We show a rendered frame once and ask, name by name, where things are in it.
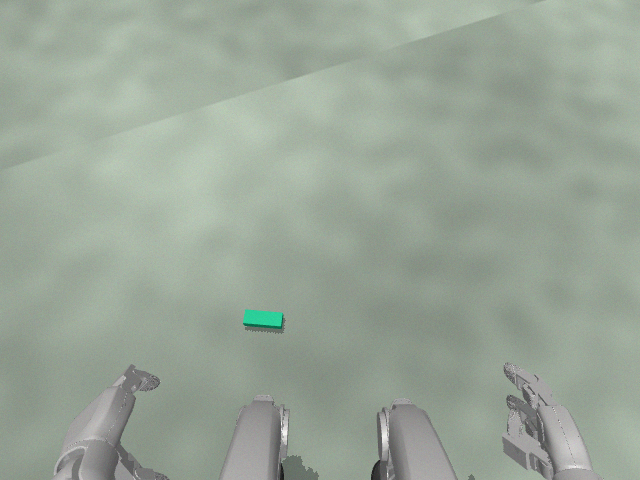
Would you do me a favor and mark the left robot hand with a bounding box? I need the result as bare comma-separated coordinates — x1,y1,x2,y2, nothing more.
60,364,169,480

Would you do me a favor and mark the right robot hand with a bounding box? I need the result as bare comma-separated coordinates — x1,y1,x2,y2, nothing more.
502,362,594,480

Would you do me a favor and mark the small box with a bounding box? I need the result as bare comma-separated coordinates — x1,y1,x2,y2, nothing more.
243,309,283,329

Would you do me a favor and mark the left robot arm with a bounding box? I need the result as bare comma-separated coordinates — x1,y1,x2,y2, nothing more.
51,440,119,480

